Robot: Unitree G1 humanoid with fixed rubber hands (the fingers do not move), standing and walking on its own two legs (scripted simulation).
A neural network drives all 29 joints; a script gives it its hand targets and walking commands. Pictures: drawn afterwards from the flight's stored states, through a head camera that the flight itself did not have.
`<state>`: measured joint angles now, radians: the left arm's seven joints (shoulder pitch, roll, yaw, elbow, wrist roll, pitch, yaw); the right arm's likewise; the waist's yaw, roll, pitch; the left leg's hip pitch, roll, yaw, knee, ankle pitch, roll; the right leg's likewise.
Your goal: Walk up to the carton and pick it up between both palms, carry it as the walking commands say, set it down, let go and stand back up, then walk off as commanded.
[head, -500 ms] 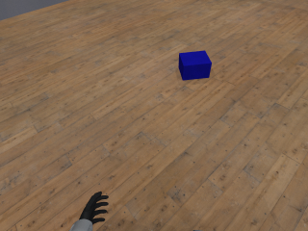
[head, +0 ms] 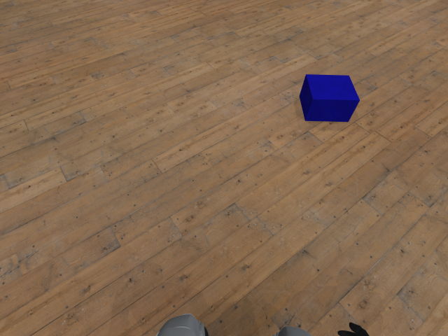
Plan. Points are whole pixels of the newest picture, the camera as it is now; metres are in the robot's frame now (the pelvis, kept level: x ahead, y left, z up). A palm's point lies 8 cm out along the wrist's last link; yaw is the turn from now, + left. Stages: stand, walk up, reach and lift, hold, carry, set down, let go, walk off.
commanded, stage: walk off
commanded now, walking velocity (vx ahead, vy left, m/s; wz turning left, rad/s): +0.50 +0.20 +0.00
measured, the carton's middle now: (327, 98) +1.53 -0.58 -0.67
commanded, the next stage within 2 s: stand in 0.02 s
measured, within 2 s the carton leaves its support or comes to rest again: neither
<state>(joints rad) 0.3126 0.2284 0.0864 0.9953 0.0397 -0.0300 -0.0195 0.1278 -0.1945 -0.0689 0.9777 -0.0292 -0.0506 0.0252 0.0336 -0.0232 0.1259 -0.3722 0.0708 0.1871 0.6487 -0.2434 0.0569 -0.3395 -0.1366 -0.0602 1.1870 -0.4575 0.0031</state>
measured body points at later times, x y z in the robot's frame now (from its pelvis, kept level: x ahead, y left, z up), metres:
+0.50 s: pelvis +0.17 +0.02 +0.01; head +0.19 +0.02 +0.46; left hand +0.27 +0.24 -0.13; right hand +0.17 -0.20 -0.15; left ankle +0.12 +0.12 -0.71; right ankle +0.23 -0.06 -0.72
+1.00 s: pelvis +0.20 +0.04 +0.02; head +0.20 +0.04 +0.47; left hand +0.20 +0.25 -0.14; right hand +0.21 -0.18 -0.14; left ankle +0.15 +0.13 -0.72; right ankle +0.23 -0.06 -0.72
